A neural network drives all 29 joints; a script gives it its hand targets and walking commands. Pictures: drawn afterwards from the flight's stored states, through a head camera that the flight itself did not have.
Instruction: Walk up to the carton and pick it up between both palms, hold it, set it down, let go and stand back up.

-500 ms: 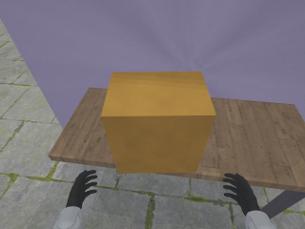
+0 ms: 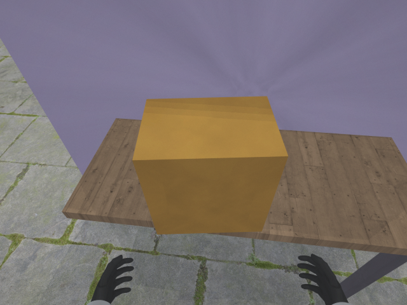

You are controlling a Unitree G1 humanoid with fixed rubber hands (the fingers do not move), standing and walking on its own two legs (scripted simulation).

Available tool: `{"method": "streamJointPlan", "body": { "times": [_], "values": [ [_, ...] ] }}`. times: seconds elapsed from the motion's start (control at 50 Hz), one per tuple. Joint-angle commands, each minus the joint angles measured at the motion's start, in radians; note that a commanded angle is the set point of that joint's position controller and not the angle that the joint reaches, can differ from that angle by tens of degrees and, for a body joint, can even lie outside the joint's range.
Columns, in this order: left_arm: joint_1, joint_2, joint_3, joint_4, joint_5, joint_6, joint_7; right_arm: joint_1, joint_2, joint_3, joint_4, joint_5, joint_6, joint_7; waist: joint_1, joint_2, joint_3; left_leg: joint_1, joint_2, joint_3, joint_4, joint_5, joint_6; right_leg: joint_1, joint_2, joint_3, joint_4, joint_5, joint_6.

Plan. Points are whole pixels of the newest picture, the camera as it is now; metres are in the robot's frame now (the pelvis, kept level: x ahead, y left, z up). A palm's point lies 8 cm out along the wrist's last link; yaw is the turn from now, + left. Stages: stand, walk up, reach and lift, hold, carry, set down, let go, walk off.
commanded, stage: set down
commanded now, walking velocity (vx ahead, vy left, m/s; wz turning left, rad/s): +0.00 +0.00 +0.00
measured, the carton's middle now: (208, 170) +0.42 +0.02 +0.01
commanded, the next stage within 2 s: let go in 0.16 s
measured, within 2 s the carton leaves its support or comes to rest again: neither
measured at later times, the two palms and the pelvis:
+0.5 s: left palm out of the picture +0.15 +0.22 -0.08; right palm out of the picture +0.13 -0.23 -0.08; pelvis -0.01 +0.00 +0.00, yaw +0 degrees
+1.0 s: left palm out of the picture +0.08 +0.25 -0.11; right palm out of the picture +0.05 -0.26 -0.12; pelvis -0.02 +0.00 -0.01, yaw -1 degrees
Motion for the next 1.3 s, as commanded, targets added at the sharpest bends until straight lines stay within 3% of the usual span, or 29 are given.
{"method": "streamJointPlan", "body": {
  "times": [0.0, 0.22, 0.66, 0.68, 0.72, 0.76, 0.84, 1.04, 1.28],
  "values": [
    [-0.074, 0.085, 0.030, -0.125, 0.017, 0.008, 0.001, -0.065, -0.094, -0.037, -0.095, -0.016, -0.017, -0.005, -0.004, 0.024, -0.059, 0.122, -0.007, 0.004, -0.004, 0.288, -0.032, -0.105, -0.018, -0.003, -0.069, 0.155, 0.000],
    [-0.087, 0.091, 0.026, -0.125, 0.038, 0.085, 0.017, -0.075, -0.091, -0.060, -0.087, -0.066, 0.017, 0.007, -0.014, 0.017, -0.043, 0.095, -0.003, 0.016, -0.011, 0.204, -0.020, -0.120, -0.021, -0.012, -0.062, 0.102, 0.004],
    [-0.105, 0.091, 0.010, -0.125, 0.041, 0.107, 0.027, -0.060, -0.090, -0.073, -0.103, -0.084, 0.029, 0.015, -0.017, 0.010, -0.041, 0.062, -0.004, 0.023, -0.002, 0.127, -0.011, -0.140, -0.032, 0.005, -0.037, 0.075, 0.005],
    [0.031, 0.162, 0.055, -0.044, 0.141, 0.039, 0.007, 0.053, -0.177, -0.089, -0.030, -0.108, 0.141, -0.003, -0.004, 0.120, -0.026, -0.064, 0.120, -0.073, 0.051, 0.298, -0.006, -0.145, -0.104, 0.079, 0.038, 0.191, 0.025],
    [0.053, 0.155, 0.060, -0.024, 0.121, 0.003, -0.013, 0.070, -0.183, -0.088, -0.041, -0.113, 0.211, -0.007, -0.017, 0.055, -0.018, -0.137, 0.105, -0.065, 0.055, 0.117, -0.005, -0.118, -0.109, 0.089, 0.038, 0.177, 0.027],
    [0.014, 0.130, 0.053, -0.029, 0.113, -0.014, -0.025, 0.066, -0.170, -0.077, -0.050, -0.099, 0.220, -0.005, -0.023, 0.019, -0.104, -0.110, 0.097, -0.061, 0.071, 0.130, -0.006, -0.096, -0.112, 0.093, 0.075, 0.278, 0.009],
    [0.022, 0.113, 0.042, -0.007, 0.100, -0.018, -0.029, 0.043, -0.166, -0.073, -0.041, -0.097, 0.222, 0.007, -0.021, -0.018, -0.112, -0.112, 0.088, -0.064, 0.078, 0.059, -0.004, -0.156, -0.109, 0.110, 0.049, 0.200, -0.003],
    [0.103, 0.127, 0.035, 0.073, 0.087, -0.021, -0.016, 0.115, -0.184, -0.063, 0.028, -0.098, 0.221, -0.001, -0.023, 0.017, -0.051, -0.138, 0.085, -0.091, 0.030, 0.010, 0.014, -0.209, -0.096, 0.126, 0.012, 0.034, -0.007],
    [0.170, 0.115, 0.029, 0.163, 0.081, -0.020, -0.005, 0.182, -0.183, -0.052, 0.097, -0.089, 0.218, -0.016, -0.024, 0.025, -0.012, -0.169, 0.085, -0.116, -0.022, -0.060, 0.032, -0.220, -0.085, 0.119, 0.016, -0.006, -0.001]
  ]
}}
